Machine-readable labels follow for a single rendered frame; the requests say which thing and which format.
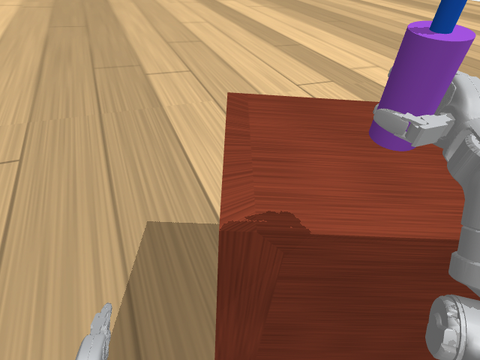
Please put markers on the right robot arm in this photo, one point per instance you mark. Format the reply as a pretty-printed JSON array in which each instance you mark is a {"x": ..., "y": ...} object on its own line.
[{"x": 453, "y": 330}]

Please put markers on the left robot hand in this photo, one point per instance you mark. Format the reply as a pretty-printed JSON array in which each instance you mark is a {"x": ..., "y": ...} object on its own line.
[{"x": 95, "y": 346}]

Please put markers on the right robot hand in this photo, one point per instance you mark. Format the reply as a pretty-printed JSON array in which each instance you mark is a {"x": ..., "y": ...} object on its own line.
[{"x": 460, "y": 104}]

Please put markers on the bottle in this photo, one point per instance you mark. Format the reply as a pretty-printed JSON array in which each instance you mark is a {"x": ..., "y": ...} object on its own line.
[{"x": 428, "y": 59}]

